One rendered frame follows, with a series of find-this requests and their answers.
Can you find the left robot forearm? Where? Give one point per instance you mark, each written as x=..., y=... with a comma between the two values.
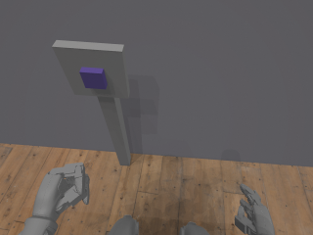
x=39, y=225

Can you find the robot left shin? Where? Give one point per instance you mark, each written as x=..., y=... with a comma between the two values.
x=127, y=216

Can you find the robot left hand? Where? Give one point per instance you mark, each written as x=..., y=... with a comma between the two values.
x=69, y=181

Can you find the button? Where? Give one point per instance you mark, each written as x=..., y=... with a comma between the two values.
x=93, y=78

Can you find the robot right hand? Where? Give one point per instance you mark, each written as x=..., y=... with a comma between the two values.
x=258, y=220

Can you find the robot left thigh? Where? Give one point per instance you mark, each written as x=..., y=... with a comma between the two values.
x=125, y=226

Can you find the panel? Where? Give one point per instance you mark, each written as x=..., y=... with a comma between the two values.
x=74, y=55

